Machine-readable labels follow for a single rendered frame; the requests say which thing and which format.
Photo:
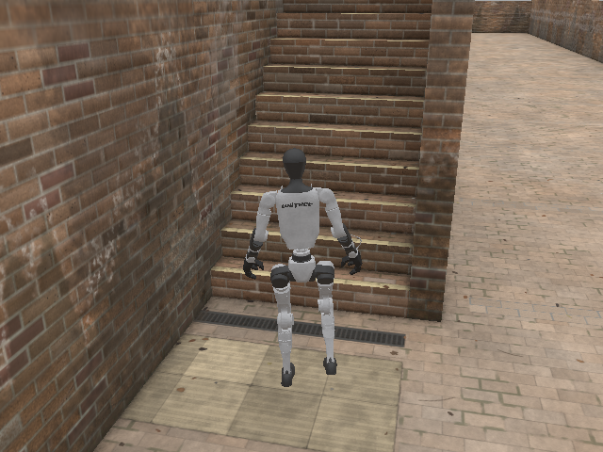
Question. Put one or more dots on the robot left upper arm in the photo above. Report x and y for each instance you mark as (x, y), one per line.
(263, 214)

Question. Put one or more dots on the right robot hand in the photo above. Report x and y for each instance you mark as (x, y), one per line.
(357, 261)

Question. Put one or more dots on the robot left forearm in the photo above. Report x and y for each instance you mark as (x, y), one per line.
(253, 250)

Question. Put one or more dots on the left robot hand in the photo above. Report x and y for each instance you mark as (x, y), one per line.
(248, 266)

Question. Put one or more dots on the robot right thigh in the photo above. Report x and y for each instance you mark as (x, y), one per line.
(325, 278)

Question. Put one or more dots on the robot right upper arm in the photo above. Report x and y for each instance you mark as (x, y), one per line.
(326, 195)

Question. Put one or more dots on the robot right forearm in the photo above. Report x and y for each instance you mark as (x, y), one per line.
(347, 244)

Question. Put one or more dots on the robot torso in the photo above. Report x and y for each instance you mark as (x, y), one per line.
(298, 215)

